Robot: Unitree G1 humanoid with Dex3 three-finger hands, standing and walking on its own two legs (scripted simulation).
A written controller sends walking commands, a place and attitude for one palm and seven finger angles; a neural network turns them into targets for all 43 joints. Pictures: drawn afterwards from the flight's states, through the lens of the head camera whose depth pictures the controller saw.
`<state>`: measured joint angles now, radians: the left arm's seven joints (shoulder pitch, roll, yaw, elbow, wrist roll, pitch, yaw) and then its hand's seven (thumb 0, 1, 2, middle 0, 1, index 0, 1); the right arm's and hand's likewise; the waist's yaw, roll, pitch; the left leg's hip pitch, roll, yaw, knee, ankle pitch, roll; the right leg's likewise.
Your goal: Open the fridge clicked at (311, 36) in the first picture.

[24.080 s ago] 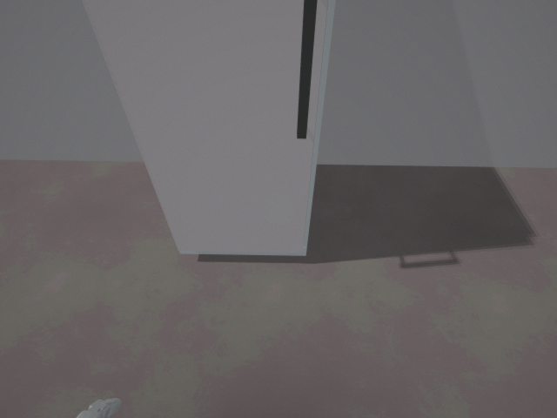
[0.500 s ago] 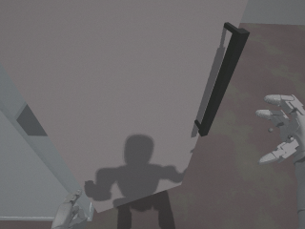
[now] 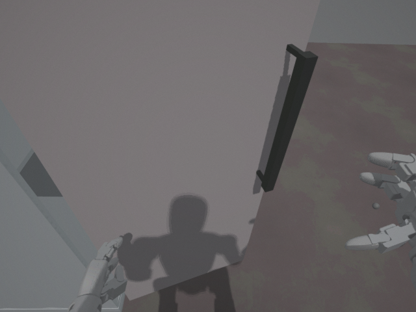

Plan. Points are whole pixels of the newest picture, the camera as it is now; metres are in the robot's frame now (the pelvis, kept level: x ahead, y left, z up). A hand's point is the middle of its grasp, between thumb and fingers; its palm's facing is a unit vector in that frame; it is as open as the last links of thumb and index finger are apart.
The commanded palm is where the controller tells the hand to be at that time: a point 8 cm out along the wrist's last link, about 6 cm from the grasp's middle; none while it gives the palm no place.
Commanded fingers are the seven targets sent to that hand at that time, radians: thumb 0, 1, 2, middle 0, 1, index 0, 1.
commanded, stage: draw the hand back to the body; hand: right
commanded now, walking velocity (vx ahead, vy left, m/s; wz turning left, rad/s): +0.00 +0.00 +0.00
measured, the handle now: (277, 130) +0.46 -0.15 +0.13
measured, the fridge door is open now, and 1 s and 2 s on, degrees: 71 71 71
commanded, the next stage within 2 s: step back with the hand held close in 0.98 s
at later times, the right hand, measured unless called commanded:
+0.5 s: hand (385, 219) +0.22 -0.25 +0.16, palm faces +0.45 +0.82 -0.35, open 9.8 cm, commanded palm +0.17 -0.29 +0.17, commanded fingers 0.00 -0.75 -0.83 0.20 0.38 0.20 0.38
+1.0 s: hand (391, 233) +0.20 -0.25 +0.16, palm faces +0.47 +0.81 -0.36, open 7.4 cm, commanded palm +0.15 -0.29 +0.17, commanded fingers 0.00 -0.90 -0.90 0.20 0.30 0.20 0.30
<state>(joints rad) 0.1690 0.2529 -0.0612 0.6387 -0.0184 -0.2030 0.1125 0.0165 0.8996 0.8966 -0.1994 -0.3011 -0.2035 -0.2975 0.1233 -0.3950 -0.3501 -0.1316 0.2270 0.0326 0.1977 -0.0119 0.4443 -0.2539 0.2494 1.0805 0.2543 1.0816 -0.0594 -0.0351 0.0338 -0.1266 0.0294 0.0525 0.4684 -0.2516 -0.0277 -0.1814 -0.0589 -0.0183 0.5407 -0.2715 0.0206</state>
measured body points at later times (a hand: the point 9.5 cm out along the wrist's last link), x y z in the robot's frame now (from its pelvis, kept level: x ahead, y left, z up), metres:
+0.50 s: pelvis +0.01 +0.01 +0.01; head -0.02 +0.02 +0.46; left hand +0.19 +0.24 -0.08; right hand +0.19 -0.30 +0.18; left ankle +0.01 +0.14 -0.74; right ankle +0.02 -0.13 -0.74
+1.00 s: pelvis +0.00 +0.01 +0.01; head -0.03 +0.03 +0.46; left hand +0.19 +0.23 -0.07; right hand +0.17 -0.29 +0.18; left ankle +0.01 +0.14 -0.74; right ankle +0.02 -0.13 -0.74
